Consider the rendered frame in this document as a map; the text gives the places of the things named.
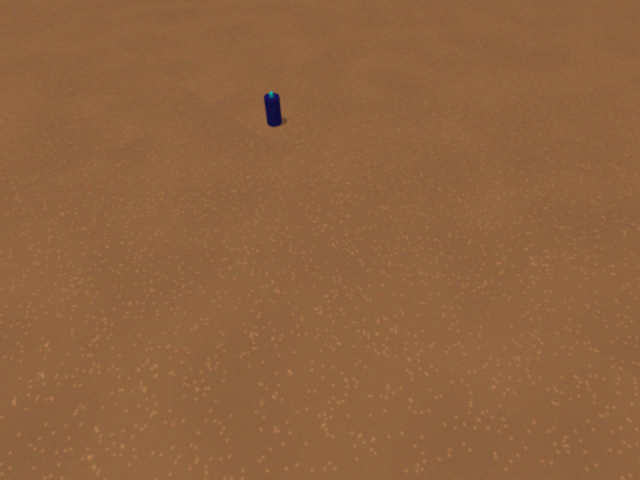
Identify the bottle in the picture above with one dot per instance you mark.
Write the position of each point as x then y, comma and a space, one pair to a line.
273, 111

